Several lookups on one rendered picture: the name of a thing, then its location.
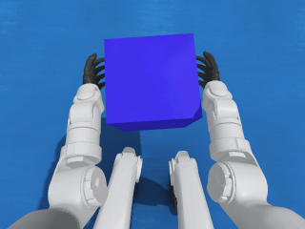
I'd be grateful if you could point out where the carton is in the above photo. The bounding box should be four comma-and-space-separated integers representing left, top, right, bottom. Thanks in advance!
104, 33, 203, 132

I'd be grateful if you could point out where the robot right thigh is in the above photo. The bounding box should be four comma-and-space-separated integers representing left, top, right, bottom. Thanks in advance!
169, 156, 214, 229

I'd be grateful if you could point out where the robot right hand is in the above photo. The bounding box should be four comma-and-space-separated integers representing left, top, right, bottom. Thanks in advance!
195, 51, 220, 89

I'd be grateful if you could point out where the robot left upper arm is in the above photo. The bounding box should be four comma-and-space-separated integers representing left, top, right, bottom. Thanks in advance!
7, 165, 109, 229

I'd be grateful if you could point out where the robot left hand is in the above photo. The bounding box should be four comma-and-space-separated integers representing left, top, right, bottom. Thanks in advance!
82, 53, 106, 90

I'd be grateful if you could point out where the robot left shin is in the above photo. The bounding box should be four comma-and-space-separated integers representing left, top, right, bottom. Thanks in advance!
113, 147, 136, 166

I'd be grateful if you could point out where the right robot forearm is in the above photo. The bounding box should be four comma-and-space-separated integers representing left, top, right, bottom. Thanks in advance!
201, 80, 268, 193

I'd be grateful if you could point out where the robot right upper arm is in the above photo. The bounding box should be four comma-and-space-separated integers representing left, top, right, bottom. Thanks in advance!
206, 160, 305, 229

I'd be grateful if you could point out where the left robot forearm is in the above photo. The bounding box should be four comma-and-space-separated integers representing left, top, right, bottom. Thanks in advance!
48, 83, 105, 200

